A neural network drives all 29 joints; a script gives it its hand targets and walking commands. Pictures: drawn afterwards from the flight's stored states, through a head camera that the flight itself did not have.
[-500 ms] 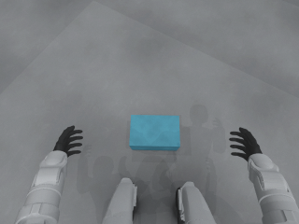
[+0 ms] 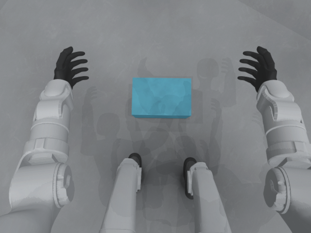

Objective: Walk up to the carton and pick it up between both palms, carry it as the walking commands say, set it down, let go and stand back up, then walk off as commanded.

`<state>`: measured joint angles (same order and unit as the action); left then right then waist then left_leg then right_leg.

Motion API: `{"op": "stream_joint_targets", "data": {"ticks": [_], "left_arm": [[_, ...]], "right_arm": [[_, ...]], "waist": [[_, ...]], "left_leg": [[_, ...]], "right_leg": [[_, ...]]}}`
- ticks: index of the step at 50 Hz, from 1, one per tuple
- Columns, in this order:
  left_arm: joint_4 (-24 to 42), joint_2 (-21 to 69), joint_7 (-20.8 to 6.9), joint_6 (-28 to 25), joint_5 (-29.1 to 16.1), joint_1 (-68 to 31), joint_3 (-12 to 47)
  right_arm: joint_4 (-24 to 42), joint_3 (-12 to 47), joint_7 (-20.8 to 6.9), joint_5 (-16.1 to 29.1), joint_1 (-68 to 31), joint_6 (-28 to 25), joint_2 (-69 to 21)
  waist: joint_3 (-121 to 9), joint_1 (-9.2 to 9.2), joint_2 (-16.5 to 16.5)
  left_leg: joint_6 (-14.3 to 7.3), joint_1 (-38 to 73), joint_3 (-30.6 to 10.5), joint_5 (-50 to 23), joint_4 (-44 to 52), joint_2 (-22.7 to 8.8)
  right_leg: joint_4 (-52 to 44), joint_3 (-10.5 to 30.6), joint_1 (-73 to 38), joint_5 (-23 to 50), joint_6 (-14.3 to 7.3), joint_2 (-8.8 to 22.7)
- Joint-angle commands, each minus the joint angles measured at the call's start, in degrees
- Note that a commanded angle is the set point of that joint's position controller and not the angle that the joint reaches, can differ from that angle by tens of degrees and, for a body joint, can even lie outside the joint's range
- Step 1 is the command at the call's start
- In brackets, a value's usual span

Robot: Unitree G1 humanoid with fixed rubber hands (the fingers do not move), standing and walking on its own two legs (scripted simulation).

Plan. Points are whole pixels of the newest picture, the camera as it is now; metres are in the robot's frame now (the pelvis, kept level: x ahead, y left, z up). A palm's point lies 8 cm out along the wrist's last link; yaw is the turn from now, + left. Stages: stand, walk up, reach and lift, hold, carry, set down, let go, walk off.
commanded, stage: reach and lift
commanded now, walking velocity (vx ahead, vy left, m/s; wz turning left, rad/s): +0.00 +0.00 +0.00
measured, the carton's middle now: (161, 99) +0.50 +0.02 -0.59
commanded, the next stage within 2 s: none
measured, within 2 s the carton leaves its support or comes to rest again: neither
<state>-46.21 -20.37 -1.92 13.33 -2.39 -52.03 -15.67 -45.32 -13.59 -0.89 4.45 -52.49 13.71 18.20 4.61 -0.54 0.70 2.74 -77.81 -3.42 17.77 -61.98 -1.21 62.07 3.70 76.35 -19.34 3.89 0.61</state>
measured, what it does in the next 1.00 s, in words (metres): lowers itself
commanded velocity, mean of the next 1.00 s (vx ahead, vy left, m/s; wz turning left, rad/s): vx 0.00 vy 0.00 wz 0.00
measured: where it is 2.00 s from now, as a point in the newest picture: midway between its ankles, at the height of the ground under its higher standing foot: (162, 183)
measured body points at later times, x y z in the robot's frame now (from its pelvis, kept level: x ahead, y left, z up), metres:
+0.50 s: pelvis -0.01 +0.00 -0.03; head +0.36 +0.02 +0.22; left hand +0.51 +0.25 -0.20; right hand +0.52 -0.20 -0.19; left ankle +0.09 +0.14 -0.63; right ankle +0.08 -0.16 -0.63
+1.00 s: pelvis -0.05 +0.00 -0.18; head +0.33 +0.02 +0.05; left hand +0.52 +0.24 -0.34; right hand +0.53 -0.19 -0.33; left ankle +0.09 +0.14 -0.63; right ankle +0.07 -0.16 -0.63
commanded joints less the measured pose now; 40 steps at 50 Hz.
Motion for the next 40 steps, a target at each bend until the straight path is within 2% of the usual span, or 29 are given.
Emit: {"op": "stream_joint_targets", "data": {"ticks": [1, 9, 14, 20, 21, 22, 24, 26, 28, 30, 33, 36, 40], "left_arm": [[8.1, -12.1, -0.2, -3.9, -0.2, -18.5, -2.5], [8.0, -13.1, -0.8, -5.2, -0.6, -27.2, -3.3], [10.8, -14.4, -0.7, -4.4, -1.3, -28.1, -3.6], [16.9, -15.8, 0.8, -3.2, -4.2, -31.0, -1.6], [13.4, -15.3, 0.9, -2.9, -4.2, -30.8, -1.2], [15.0, -15.3, 1.1, -3.4, -4.6, -31.0, -1.5], [14.5, -16.8, 1.5, -4.5, -4.6, -34.4, -2.3], [12.3, -17.3, 2.0, -4.7, -4.6, -38.5, -1.7], [13.1, -18.2, 2.6, -4.1, -5.2, -42.9, -0.3], [9.9, -18.2, 3.0, -3.0, -5.9, -45.2, 1.4], [6.4, -18.8, 3.5, -1.3, -7.0, -48.1, 3.1], [4.1, -19.2, 4.1, -0.1, -7.4, -49.7, 3.7], [3.2, -19.3, 4.8, 0.1, -7.6, -50.9, 4.1]], "right_arm": [[8.7, -2.2, 0.6, 0.2, -17.8, -3.8, 10.6], [9.4, -2.8, 1.2, 0.0, -27.0, -4.5, 11.3], [11.3, -2.8, 2.0, 0.0, -26.5, -3.6, 12.0], [18.2, -1.7, 3.8, 3.0, -28.8, -2.6, 13.3], [15.6, -1.9, 3.8, 3.4, -28.9, -2.2, 12.7], [18.4, -1.3, 4.0, 3.7, -29.9, -2.9, 12.2], [17.3, -2.0, 4.5, 2.5, -33.3, -3.9, 13.7], [13.8, -2.4, 5.0, 3.0, -36.6, -3.9, 14.8], [12.6, -2.2, 5.3, 4.0, -39.3, -3.3, 15.7], [8.6, -1.5, 5.3, 5.0, -41.2, -2.3, 16.4], [5.2, -0.1, 5.3, 6.5, -44.9, -0.9, 17.4], [3.4, 0.9, 5.6, 7.2, -47.5, 0.0, 18.2], [2.8, 1.5, 5.7, 7.3, -49.2, 0.0, 18.8]], "waist": [[-63.9, -0.42, -1.8], [-74.6, -0.90, -2.2], [-89.2, -0.89, -1.0], [-103.6, -1.17, -1.0], [-98.1, -1.30, -0.7], [-97.5, -1.79, -0.9], [-92.5, -1.39, 0.0], [-89.5, -1.03, -1.3], [-90.9, -0.27, -2.4], [-88.8, 0.62, -3.0], [-86.6, 0.91, -2.9], [-85.2, 0.45, -2.7], [-84.7, 0.20, -2.5]], "left_leg": [[-0.9, 30.1, 6.4, -18.2, 2.6, 4.5], [-0.7, 30.7, 6.7, -24.6, 0.5, 4.6], [-1.0, 34.5, 6.9, -29.5, -1.2, 5.2], [-0.8, 42.9, 7.2, -34.6, -6.0, 5.5], [-0.9, 39.8, 7.4, -32.4, -6.9, 5.1], [-0.9, 39.2, 7.2, -36.1, -7.9, 5.3], [-1.3, 32.7, 6.5, -32.0, -10.6, 5.3], [-1.2, 30.2, 6.4, -25.7, -12.9, 4.9], [-1.0, 30.0, 6.6, -20.5, -14.8, 5.0], [-0.8, 27.4, 6.9, -14.4, -17.0, 5.0], [-0.9, 23.0, 7.5, -5.7, -19.9, 4.7], [-0.9, 19.2, 8.1, -1.9, -22.1, 4.6], [-0.7, 16.0, 8.5, -1.2, -25.7, 4.4]], "right_leg": [[-3.0, -7.7, -20.6, 15.5, -0.7, -4.9], [-1.1, -8.0, -21.0, 20.7, -0.8, -5.3], [1.4, -8.0, -29.7, 27.7, -1.1, -5.8], [5.7, -7.7, -38.8, 34.9, -1.4, -6.3], [6.2, -7.8, -35.1, 32.1, -1.2, -6.1], [6.9, -7.6, -35.0, 35.6, -1.2, -6.2], [9.8, -7.1, -28.5, 31.0, -1.5, -5.6], [12.2, -7.6, -22.7, 23.0, -1.7, -5.2], [14.1, -8.2, -20.7, 17.8, -1.8, -5.2], [16.2, -8.9, -16.8, 11.5, -1.9, -5.2], [19.1, -9.8, -12.8, 2.6, -2.0, -5.1], [21.7, -10.2, -10.5, -1.3, -2.0, -4.9], [25.6, -10.7, -7.3, -1.8, -1.9, -4.7]]}}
